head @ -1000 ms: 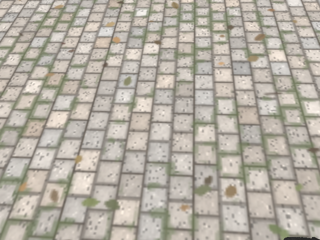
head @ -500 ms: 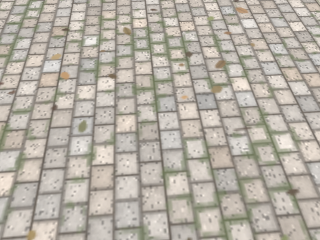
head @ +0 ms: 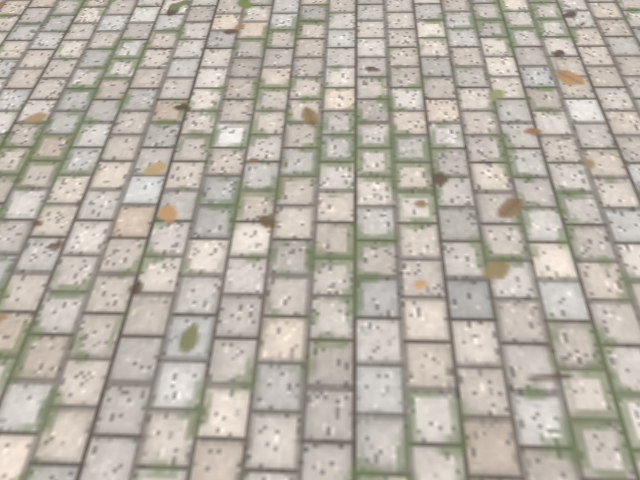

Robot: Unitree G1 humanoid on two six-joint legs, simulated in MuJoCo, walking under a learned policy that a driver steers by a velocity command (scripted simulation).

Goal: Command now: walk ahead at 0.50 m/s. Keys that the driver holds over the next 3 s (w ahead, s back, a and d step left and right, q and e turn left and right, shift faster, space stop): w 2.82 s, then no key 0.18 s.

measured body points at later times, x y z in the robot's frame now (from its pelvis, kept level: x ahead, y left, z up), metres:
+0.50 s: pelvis +0.28 +0.06 +0.00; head +0.30 +0.07 +0.45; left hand +0.43 +0.34 -0.11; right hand +0.32 -0.21 -0.13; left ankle +0.27 +0.15 -0.75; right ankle +0.38 -0.11 -0.68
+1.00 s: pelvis +0.56 -0.01 +0.00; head +0.58 -0.02 +0.45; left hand +0.62 +0.27 -0.12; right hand +0.68 -0.28 -0.13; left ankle +0.63 +0.17 -0.67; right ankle +0.57 -0.09 -0.75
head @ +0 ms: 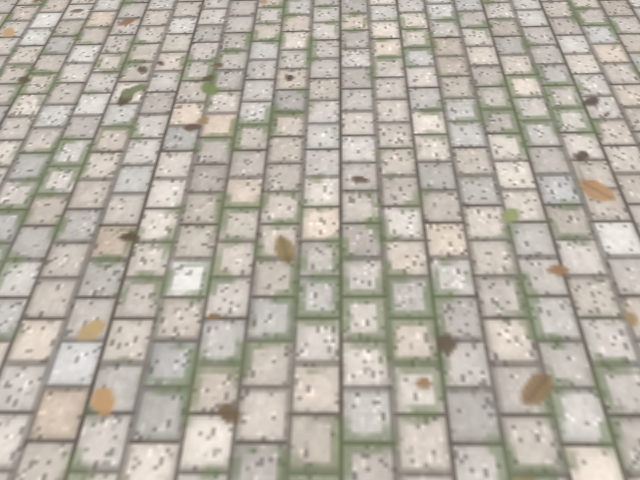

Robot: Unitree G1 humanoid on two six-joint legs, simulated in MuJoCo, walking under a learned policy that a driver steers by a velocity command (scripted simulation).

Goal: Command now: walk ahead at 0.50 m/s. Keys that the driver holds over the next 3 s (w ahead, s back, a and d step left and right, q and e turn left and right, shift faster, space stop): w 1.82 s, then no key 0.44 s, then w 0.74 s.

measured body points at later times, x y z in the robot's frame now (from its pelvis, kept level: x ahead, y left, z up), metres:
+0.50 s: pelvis +0.28 +0.07 +0.00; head +0.30 +0.08 +0.45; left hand +0.38 +0.35 -0.13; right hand +0.36 -0.21 -0.12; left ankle +0.31 +0.15 -0.75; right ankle +0.29 -0.09 -0.67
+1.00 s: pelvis +0.56 +0.00 -0.01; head +0.59 -0.01 +0.44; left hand +0.66 +0.27 -0.12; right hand +0.63 -0.28 -0.14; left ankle +0.51 +0.15 -0.66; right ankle +0.60 -0.09 -0.75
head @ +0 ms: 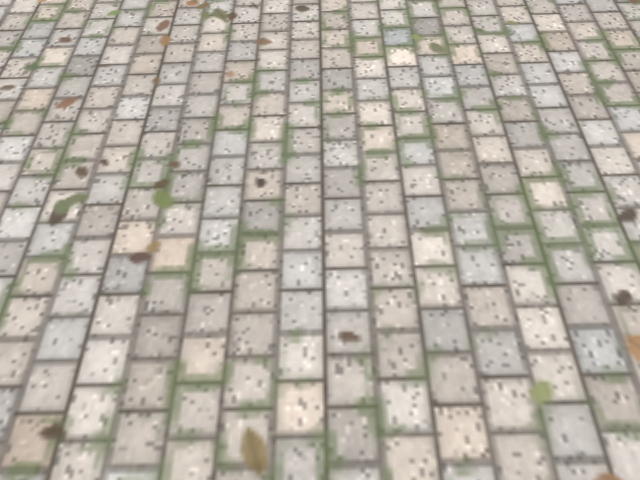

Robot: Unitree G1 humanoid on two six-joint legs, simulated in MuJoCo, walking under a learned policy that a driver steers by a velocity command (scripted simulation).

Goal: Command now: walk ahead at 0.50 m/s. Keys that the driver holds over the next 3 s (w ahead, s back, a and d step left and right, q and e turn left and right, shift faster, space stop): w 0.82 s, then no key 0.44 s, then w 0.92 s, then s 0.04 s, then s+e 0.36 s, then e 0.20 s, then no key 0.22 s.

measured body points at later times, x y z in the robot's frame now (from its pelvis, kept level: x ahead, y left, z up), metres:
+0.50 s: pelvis +0.28 +0.07 -0.01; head +0.31 +0.08 +0.44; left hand +0.32 +0.34 -0.15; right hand +0.40 -0.20 -0.12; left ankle +0.35 +0.16 -0.74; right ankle +0.17 -0.08 -0.65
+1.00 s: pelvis +0.55 +0.02 -0.01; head +0.59 +0.01 +0.43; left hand +0.73 +0.27 -0.12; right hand +0.55 -0.26 -0.16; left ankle +0.39 +0.15 -0.66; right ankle +0.66 -0.08 -0.74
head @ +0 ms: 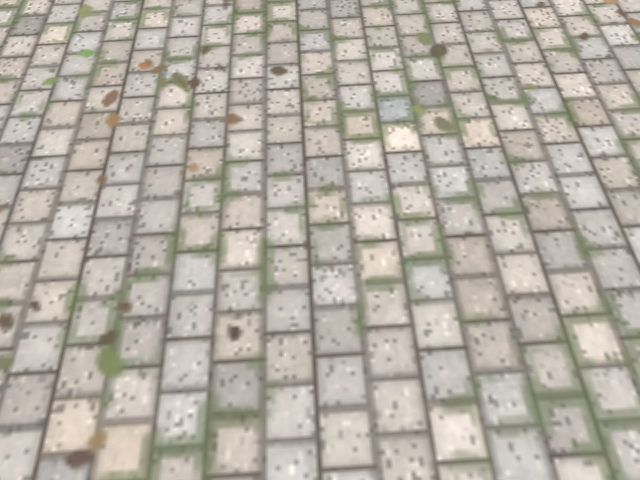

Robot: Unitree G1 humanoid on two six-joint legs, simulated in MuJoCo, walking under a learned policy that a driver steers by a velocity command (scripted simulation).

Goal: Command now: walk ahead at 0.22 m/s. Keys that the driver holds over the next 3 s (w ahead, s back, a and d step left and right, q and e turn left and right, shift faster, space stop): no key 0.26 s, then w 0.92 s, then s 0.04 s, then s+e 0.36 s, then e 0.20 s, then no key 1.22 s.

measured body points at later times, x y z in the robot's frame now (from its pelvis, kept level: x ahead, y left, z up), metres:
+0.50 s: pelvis +0.12 +0.00 +0.01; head +0.13 +0.01 +0.46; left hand +0.21 +0.27 -0.13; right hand +0.16 -0.28 -0.13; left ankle +0.11 +0.14 -0.73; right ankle +0.11 -0.09 -0.72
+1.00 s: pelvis +0.35 +0.06 -0.01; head +0.38 +0.07 +0.44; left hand +0.29 +0.32 -0.16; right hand +0.55 -0.19 -0.10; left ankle +0.46 +0.15 -0.73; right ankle +0.15 -0.09 -0.67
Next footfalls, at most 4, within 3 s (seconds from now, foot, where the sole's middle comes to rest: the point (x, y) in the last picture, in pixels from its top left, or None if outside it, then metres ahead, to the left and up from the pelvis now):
0.28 left None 0.15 0.14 -0.76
0.94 left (262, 456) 0.50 0.15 -0.76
1.44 right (359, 347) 0.73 -0.06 -0.76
1.86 left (249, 387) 0.64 0.18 -0.76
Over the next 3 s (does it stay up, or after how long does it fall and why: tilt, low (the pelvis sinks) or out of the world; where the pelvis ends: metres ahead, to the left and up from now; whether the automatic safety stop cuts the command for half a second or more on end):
stays up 0.55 0.09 0.01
